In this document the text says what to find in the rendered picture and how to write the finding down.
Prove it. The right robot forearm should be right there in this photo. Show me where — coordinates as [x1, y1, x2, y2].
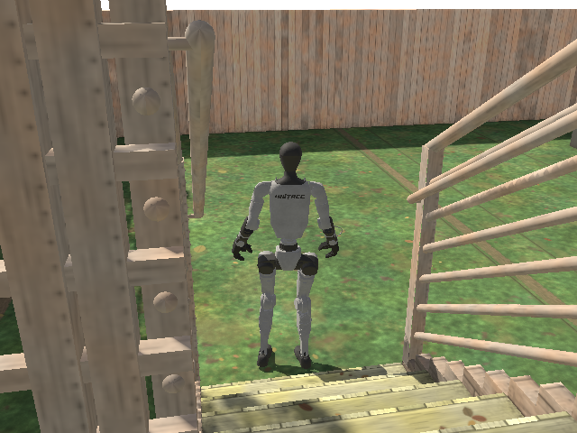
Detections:
[322, 216, 338, 245]

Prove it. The robot left hand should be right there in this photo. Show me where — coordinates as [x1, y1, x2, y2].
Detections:
[232, 240, 252, 261]

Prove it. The robot left upper arm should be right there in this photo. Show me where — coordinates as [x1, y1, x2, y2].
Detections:
[245, 181, 271, 231]

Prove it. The robot right hand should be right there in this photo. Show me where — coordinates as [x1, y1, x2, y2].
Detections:
[318, 241, 339, 258]

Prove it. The right robot thigh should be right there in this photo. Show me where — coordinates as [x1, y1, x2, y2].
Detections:
[294, 252, 318, 313]

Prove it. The left robot forearm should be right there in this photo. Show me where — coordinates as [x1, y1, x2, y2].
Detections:
[235, 217, 253, 247]

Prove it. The robot right upper arm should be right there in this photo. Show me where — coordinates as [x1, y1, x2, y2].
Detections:
[308, 181, 332, 230]

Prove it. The humanoid robot head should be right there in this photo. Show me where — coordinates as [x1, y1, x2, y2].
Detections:
[275, 142, 306, 185]

